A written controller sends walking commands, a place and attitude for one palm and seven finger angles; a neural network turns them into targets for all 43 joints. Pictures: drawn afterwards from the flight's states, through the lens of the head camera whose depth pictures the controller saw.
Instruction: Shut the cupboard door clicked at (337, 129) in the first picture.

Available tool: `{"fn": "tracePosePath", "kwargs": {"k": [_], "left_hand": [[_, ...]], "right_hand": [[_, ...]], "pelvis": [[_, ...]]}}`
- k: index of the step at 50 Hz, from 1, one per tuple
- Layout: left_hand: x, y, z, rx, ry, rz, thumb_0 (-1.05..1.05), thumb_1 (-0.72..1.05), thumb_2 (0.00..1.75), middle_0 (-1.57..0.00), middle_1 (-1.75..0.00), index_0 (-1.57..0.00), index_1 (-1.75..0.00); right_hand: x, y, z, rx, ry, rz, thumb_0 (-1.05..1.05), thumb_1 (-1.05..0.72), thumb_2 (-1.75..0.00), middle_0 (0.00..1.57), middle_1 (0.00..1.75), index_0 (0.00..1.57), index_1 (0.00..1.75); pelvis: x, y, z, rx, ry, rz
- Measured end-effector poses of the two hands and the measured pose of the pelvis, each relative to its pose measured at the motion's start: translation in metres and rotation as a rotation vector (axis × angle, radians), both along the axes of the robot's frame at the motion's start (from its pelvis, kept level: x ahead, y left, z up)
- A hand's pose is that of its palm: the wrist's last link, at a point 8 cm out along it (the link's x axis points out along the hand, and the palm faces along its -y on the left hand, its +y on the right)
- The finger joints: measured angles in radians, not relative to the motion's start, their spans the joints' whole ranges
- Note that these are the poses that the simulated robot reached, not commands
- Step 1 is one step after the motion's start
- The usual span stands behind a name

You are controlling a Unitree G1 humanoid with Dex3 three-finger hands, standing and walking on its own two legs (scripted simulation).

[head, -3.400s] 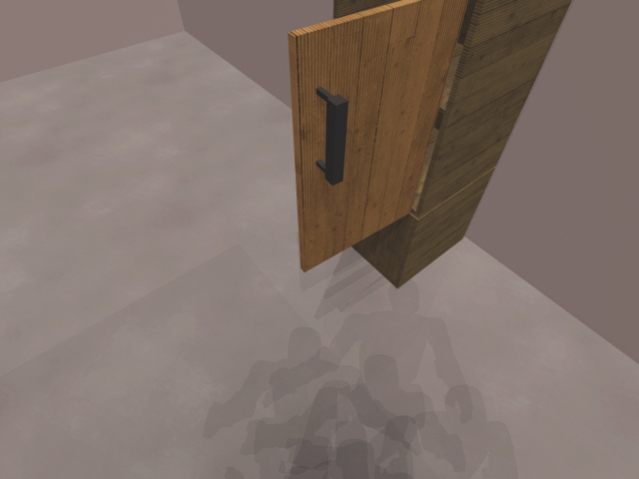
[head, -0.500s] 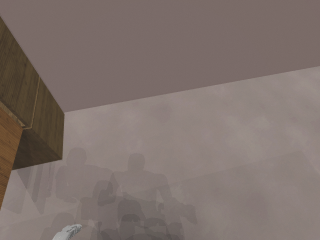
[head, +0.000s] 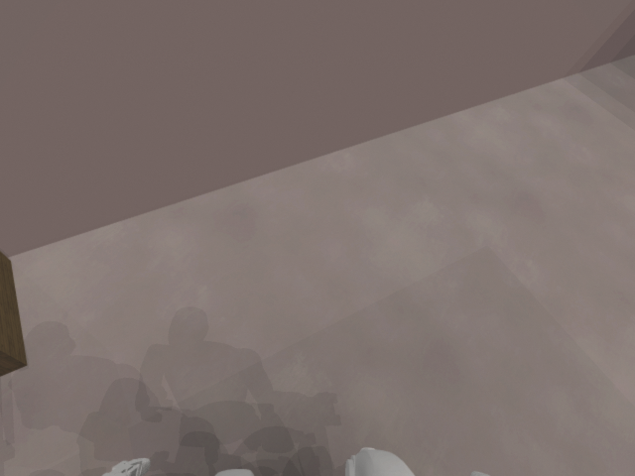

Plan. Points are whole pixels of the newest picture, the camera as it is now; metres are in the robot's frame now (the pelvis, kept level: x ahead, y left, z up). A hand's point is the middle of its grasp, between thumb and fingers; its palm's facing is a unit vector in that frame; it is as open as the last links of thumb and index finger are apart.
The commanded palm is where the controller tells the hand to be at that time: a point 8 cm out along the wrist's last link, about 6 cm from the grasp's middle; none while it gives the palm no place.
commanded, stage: walk around to get in front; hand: left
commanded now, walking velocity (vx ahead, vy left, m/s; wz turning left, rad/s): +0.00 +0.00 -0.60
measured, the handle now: out of the picture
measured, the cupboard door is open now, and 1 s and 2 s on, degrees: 86 86 86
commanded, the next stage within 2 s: none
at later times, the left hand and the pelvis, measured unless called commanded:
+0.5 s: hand (226, 452) +0.16 +0.13 -0.16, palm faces -0.31 -0.92 -0.24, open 7.3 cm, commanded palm none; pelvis +0.02 -0.04 +0.00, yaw -19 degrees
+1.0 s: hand (293, 378) +0.27 +0.05 -0.16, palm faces -0.59 -0.77 -0.25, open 7.4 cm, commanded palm none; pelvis +0.05 -0.06 -0.02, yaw -37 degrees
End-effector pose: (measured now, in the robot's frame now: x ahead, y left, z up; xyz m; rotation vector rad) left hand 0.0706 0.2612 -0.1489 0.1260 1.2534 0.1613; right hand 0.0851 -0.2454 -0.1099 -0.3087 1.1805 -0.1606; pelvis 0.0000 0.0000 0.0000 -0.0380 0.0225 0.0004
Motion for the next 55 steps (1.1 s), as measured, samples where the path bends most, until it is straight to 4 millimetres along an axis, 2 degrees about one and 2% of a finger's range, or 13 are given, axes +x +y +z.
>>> {"fn": "tracePosePath", "kwargs": {"k": [6, 10, 12, 14, 18, 23, 29, 32, 38, 44, 51, 53, 55], "left_hand": [[0.038, -0.009, 0.012, 0.015, -0.022, -0.101, 0.01, 0.91, 0.90, -0.19, -0.30, -0.20, -0.30], [0.066, -0.031, 0.017, 0.042, -0.039, -0.193, 0.01, 0.91, 0.90, -0.19, -0.30, -0.20, -0.30], [0.081, -0.043, 0.016, 0.064, -0.069, -0.239, 0.01, 0.91, 0.90, -0.19, -0.30, -0.20, -0.30], [0.089, -0.055, 0.017, 0.086, -0.088, -0.271, 0.01, 0.91, 0.90, -0.19, -0.30, -0.20, -0.30], [0.091, -0.071, 0.024, 0.093, -0.066, -0.305, 0.01, 0.91, 0.90, -0.20, -0.30, -0.20, -0.30], [0.093, -0.083, 0.020, 0.070, -0.010, -0.360, 0.01, 0.91, 0.90, -0.20, -0.30, -0.21, -0.30], [0.109, -0.081, 0.002, 0.026, 0.023, -0.403, 0.01, 0.90, 0.90, -0.20, -0.30, -0.21, -0.30], [0.127, -0.077, -0.009, 0.008, 0.024, -0.420, 0.01, 0.90, 0.90, -0.20, -0.30, -0.21, -0.30], [0.164, -0.086, 0.002, -0.004, -0.007, -0.490, 0.01, 0.91, 0.90, -0.20, -0.30, -0.20, -0.30], [0.194, -0.118, 0.014, 0.010, -0.038, -0.601, 0.01, 0.91, 0.90, -0.19, -0.30, -0.20, -0.30], [0.218, -0.178, 0.019, 0.042, -0.125, -0.736, 0.01, 0.91, 0.90, -0.19, -0.30, -0.20, -0.30], [0.215, -0.186, 0.023, 0.046, -0.129, -0.733, 0.01, 0.91, 0.90, -0.20, -0.30, -0.20, -0.30], [0.210, -0.190, 0.027, 0.053, -0.105, -0.735, 0.00, 0.91, 0.90, -0.20, -0.30, -0.20, -0.30]], "right_hand": [[-0.042, -0.011, -0.005, 0.025, 0.057, -0.116, 0.00, -0.90, -0.90, 0.21, 0.30, 0.20, 0.30], [-0.070, -0.028, -0.020, 0.056, 0.082, -0.208, 0.00, -0.90, -0.90, 0.21, 0.30, 0.20, 0.30], [-0.084, -0.041, -0.033, 0.072, 0.092, -0.253, 0.00, -0.90, -0.90, 0.21, 0.30, 0.20, 0.30], [-0.094, -0.053, -0.042, 0.074, 0.115, -0.296, 0.00, -0.90, -0.90, 0.21, 0.30, 0.20, 0.30], [-0.096, -0.065, -0.036, 0.070, 0.122, -0.353, 0.01, -0.91, -0.90, 0.20, 0.30, 0.20, 0.30], [-0.079, -0.068, -0.020, 0.060, 0.047, -0.398, 0.01, -0.91, -0.90, 0.20, 0.30, 0.20, 0.30], [-0.056, -0.057, -0.011, 0.026, -0.034, -0.435, 0.00, -0.91, -0.90, 0.20, 0.30, 0.20, 0.30], [-0.056, -0.047, -0.011, 0.001, -0.048, -0.441, 0.00, -0.91, -0.90, 0.20, 0.30, 0.20, 0.30], [-0.081, -0.028, 0.000, 0.009, 0.006, -0.490, 0.00, -0.90, -0.90, 0.21, 0.30, 0.20, 0.30], [-0.122, -0.023, -0.009, 0.049, 0.044, -0.612, 0.00, -0.90, -0.90, 0.21, 0.30, 0.20, 0.30], [-0.180, -0.037, -0.043, 0.113, 0.106, -0.758, 0.00, -0.90, -0.90, 0.21, 0.30, 0.20, 0.30], [-0.182, -0.044, -0.042, 0.124, 0.126, -0.776, 0.01, -0.91, -0.90, 0.20, 0.30, 0.20, 0.30], [-0.176, -0.055, -0.035, 0.125, 0.113, -0.789, 0.01, -0.91, -0.90, 0.20, 0.30, 0.20, 0.30]], "pelvis": [[0.004, -0.006, 0.004, -0.005, 0.004, -0.081], [0.007, -0.019, -0.002, 0.011, 0.002, -0.140], [0.009, -0.030, -0.012, 0.032, 0.002, -0.165], [0.008, -0.035, -0.016, 0.033, -0.002, -0.194], [0.010, -0.039, -0.007, 0.042, -0.002, -0.244], [0.017, -0.040, 0.001, 0.059, 0.003, -0.314], [0.032, -0.027, -0.005, 0.041, 0.006, -0.381], [0.040, -0.019, -0.011, 0.023, 0.010, -0.414], [0.046, -0.020, 0.001, 0.000, 0.010, -0.483], [0.048, -0.030, 0.002, -0.001, 0.005, -0.565], [0.047, -0.062, -0.016, 0.029, -0.016, -0.655], [0.051, -0.069, -0.012, 0.029, -0.022, -0.666], [0.057, -0.076, -0.006, 0.037, -0.022, -0.690]]}}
